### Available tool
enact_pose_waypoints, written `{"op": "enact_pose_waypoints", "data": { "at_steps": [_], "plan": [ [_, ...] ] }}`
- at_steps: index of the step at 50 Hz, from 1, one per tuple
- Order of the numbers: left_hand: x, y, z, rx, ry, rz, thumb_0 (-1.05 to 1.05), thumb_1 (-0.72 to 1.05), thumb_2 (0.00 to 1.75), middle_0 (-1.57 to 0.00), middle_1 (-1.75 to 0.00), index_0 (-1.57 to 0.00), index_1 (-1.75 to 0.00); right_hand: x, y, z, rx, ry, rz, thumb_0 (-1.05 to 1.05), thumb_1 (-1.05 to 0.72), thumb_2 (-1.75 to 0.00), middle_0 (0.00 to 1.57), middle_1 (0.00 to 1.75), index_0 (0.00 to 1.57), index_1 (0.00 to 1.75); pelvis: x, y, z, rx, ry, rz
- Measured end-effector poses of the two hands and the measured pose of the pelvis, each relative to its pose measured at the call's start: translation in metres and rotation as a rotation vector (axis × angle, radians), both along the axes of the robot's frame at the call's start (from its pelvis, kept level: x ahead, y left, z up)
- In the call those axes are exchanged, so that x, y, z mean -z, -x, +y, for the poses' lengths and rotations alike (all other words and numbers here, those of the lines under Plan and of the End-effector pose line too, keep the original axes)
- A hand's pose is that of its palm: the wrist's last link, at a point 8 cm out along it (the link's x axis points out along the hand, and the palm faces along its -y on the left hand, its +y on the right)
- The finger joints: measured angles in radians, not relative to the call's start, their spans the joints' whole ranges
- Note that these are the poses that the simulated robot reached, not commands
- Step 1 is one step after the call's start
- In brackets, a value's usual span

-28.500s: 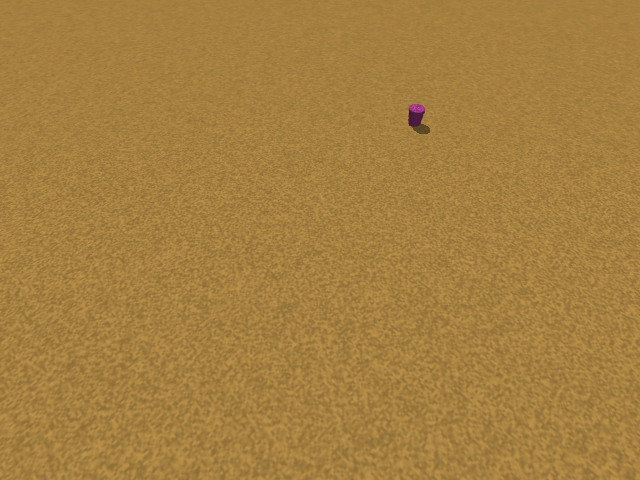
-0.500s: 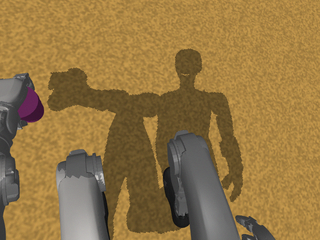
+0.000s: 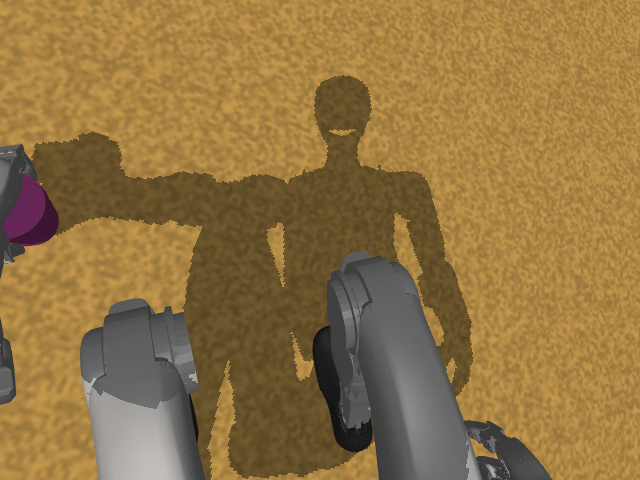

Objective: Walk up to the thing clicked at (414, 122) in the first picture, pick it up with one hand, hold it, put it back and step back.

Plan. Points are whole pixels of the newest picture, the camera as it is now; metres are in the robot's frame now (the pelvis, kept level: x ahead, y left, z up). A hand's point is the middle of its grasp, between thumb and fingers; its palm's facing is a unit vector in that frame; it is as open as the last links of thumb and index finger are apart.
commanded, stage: rest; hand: left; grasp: from above
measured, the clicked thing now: (19, 215) +0.45 +0.30 -0.24
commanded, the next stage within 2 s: open in 0.62 s
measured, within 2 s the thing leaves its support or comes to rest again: rests again in 0.28 s
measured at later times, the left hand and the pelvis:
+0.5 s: hand (14, 212) +0.45 +0.30 -0.24, palm faces -0.46 -0.11 -0.88, open 10.8 cm; pelvis +0.00 +0.00 -0.02, yaw -3 degrees
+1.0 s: hand (14, 214) +0.45 +0.30 -0.24, palm faces -0.45 -0.10 -0.89, open 11.5 cm; pelvis -0.01 +0.01 -0.02, yaw -4 degrees
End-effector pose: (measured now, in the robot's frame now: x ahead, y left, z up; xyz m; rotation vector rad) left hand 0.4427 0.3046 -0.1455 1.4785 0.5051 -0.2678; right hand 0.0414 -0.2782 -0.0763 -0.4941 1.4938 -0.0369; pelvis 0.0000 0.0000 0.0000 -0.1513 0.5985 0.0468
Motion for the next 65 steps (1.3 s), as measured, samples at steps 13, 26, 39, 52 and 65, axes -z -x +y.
{"op": "enact_pose_waypoints", "data": {
  "at_steps": [13, 26, 39, 52, 65],
  "plan": [
    [0.023, -0.011, -0.004, -0.021, 0.004, 0.0, -0.03, -0.18, 0.9, -0.56, -1.11, -0.44, -0.99, 0.008, 0.001, 0.005, -0.03, -0.024, 0.013, 0.0, -0.91, -0.89, 0.21, 0.3, 0.2, 0.3, 0.012, -0.003, 0.001, 0.014, 0.017, -0.018],
    [0.033, -0.014, -0.003, -0.019, 0.017, -0.013, -0.03, -0.18, 0.9, -0.56, -1.11, -0.44, -0.99, 0.007, 0.011, 0.008, -0.064, -0.036, 0.038, 0.0, -0.91, -0.89, 0.21, 0.3, 0.2, 0.3, 0.019, -0.001, 0.003, 0.024, 0.035, -0.046],
    [0.033, -0.013, -0.001, -0.014, 0.023, -0.018, -0.03, -0.17, 0.9, -0.56, -1.11, -0.44, -0.99, 0.0, 0.016, 0.011, -0.12, -0.025, 0.008, 0.0, -0.91, -0.9, 0.21, 0.3, 0.2, 0.3, 0.024, 0.005, 0.006, 0.036, 0.054, -0.09],
    [0.039, -0.014, -0.003, 0.0, 0.009, -0.023, -0.01, -0.29, 1.01, -0.28, -1.18, -0.27, -1.12, -0.005, 0.022, 0.02, -0.153, -0.048, 0.003, 0.0, -0.91, -0.9, 0.21, 0.3, 0.2, 0.3, 0.024, 0.007, 0.008, 0.04, 0.067, -0.105],
    [0.041, -0.019, -0.001, -0.023, 0.004, -0.029, -0.01, -0.44, 1.06, -0.12, -1.18, -0.14, -1.15, -0.007, 0.019, 0.023, -0.159, -0.076, 0.014, 0.0, -0.91, -0.9, 0.21, 0.3, 0.2, 0.3, 0.021, 0.005, 0.008, 0.04, 0.074, -0.09]
  ]
}}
